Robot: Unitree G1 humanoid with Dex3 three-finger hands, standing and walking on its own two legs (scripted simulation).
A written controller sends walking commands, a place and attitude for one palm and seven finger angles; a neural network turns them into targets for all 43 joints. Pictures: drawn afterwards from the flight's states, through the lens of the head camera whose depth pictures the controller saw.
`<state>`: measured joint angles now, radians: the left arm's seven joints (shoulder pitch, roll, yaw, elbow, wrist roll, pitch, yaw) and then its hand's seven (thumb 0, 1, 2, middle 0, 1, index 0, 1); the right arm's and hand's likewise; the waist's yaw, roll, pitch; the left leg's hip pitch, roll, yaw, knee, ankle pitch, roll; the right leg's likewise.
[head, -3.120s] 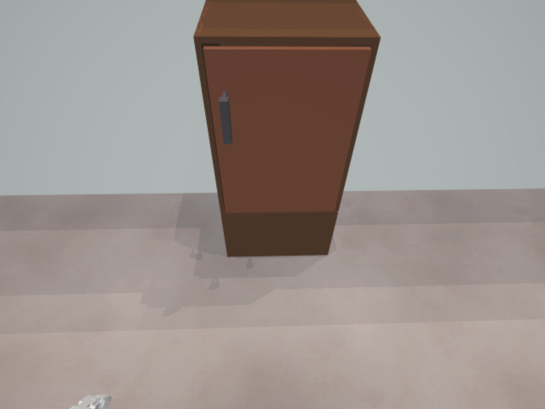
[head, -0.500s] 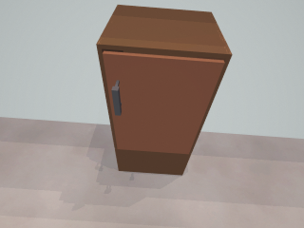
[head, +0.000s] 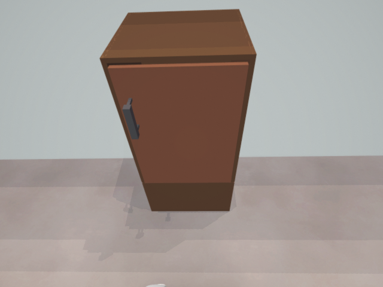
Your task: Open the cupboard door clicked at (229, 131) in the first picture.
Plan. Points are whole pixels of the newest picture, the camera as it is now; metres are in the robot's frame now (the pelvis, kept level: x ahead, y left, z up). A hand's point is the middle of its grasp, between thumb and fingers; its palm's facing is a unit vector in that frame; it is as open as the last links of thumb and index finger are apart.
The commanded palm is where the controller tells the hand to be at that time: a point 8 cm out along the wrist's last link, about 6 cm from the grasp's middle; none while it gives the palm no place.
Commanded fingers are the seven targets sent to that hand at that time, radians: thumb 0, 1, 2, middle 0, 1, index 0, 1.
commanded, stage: come to a stop and stand still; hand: left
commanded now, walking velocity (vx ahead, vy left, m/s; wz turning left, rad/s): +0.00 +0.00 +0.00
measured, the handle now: (132, 118) +0.62 +0.24 -0.02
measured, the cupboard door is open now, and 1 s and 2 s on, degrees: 0 0 0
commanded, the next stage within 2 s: look again from close up in 0.64 s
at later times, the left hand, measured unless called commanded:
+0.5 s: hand out of the picture -0.06 +0.16 -0.17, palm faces +0.08 -0.98 -0.16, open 7.3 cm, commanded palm none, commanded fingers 0.00 0.90 0.90 -0.20 -0.30 -0.20 -0.30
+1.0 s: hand out of the picture -0.04 +0.19 -0.17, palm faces +0.04 -0.98 -0.21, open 7.4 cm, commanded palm none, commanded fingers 0.00 0.90 0.90 -0.20 -0.30 -0.20 -0.30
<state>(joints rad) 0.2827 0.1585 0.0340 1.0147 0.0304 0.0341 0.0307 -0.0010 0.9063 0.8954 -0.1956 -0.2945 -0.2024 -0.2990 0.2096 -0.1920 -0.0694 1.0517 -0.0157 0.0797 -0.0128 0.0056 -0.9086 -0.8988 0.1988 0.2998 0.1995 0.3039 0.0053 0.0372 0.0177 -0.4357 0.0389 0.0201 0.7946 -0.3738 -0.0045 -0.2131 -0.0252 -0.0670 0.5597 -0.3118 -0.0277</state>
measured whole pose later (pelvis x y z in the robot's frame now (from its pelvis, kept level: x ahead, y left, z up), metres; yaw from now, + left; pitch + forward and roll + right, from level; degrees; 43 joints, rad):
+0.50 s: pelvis -0.04 +0.00 +0.01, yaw +1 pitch -2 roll +0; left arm 0.31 0.13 0.01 1.15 0.01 0.01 0.02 0.00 0.91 0.90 -0.20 -0.29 -0.20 -0.30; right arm 0.31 -0.10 0.01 1.14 -0.02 0.00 -0.04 0.01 -0.91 -0.90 0.20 0.30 0.20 0.30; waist 0.02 0.00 0.01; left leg -0.12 0.02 0.03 0.41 -0.25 0.00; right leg -0.20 0.00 -0.09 0.39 -0.16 -0.03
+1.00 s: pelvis -0.03 +0.02 +0.00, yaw +1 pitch +0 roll +0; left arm 0.31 0.14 0.00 1.11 0.02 -0.02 0.02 0.00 0.90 0.90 -0.20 -0.29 -0.20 -0.30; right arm 0.37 -0.14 0.01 1.06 -0.02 -0.03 -0.03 0.01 -0.91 -0.90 0.20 0.30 0.20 0.30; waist 0.00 0.04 -0.02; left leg -0.19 -0.02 0.05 0.50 -0.32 0.04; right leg -0.28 -0.04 -0.07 0.51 -0.23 0.00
